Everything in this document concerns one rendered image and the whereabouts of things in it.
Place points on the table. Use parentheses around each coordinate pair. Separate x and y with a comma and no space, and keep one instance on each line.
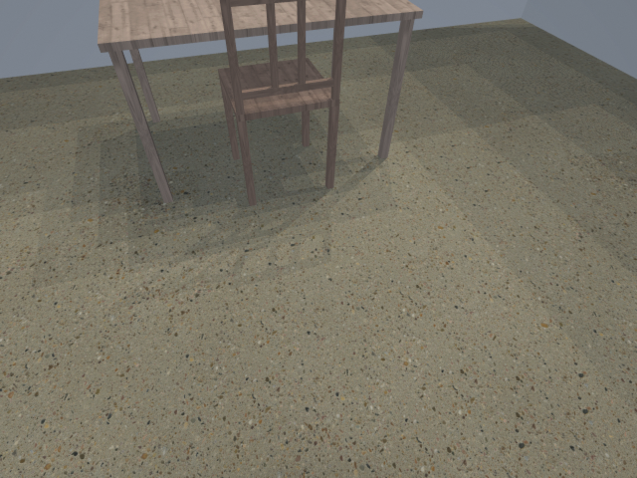
(137,24)

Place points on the chair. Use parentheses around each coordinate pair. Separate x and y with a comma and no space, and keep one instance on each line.
(279,88)

